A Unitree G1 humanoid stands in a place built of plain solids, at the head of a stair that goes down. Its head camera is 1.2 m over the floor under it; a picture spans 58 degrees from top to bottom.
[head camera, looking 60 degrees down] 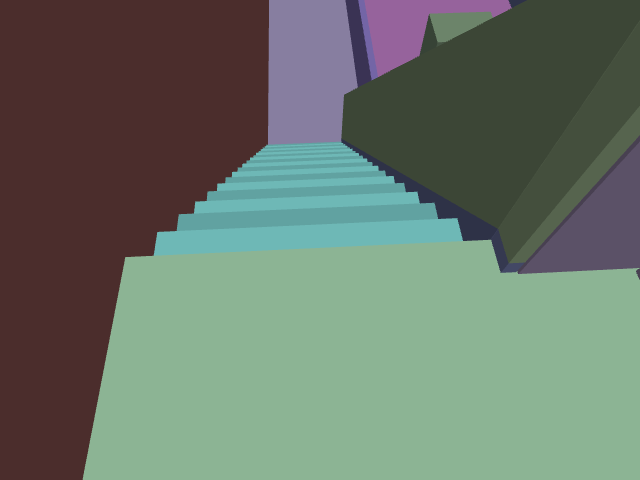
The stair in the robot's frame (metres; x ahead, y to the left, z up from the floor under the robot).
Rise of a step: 0.21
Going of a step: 0.22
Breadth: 1.16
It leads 3 degrees to the left of straight ahead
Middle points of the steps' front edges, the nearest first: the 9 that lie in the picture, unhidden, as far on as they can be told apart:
0.66 0.03 0.00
0.88 0.04 -0.21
1.11 0.06 -0.43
1.33 0.07 -0.64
1.55 0.08 -0.85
1.77 0.09 -1.07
1.99 0.10 -1.28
2.21 0.12 -1.49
2.43 0.13 -1.71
